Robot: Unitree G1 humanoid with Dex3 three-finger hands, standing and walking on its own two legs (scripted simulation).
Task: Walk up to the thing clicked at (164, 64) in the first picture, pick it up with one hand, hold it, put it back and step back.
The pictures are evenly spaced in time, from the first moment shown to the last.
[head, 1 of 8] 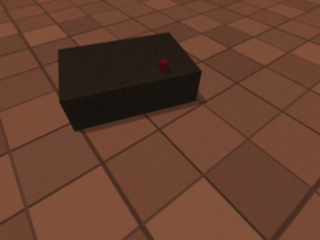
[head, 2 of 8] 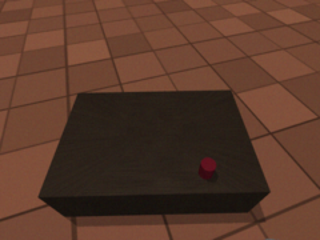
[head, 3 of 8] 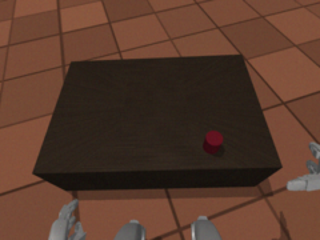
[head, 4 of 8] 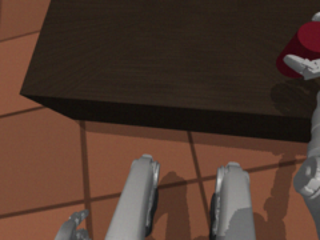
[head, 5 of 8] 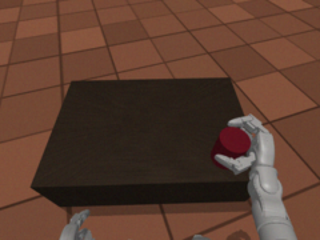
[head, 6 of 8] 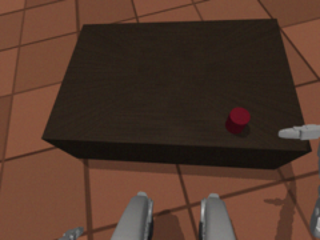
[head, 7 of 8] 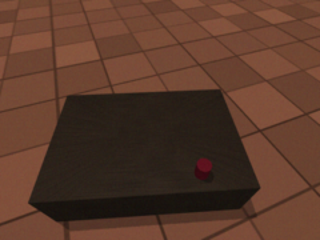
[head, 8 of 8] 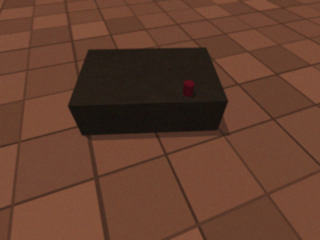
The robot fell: no
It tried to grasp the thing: yes
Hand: right
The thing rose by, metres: 0.41
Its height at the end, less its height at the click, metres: +0.00
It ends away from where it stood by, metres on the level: 0.02
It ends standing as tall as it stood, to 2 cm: yes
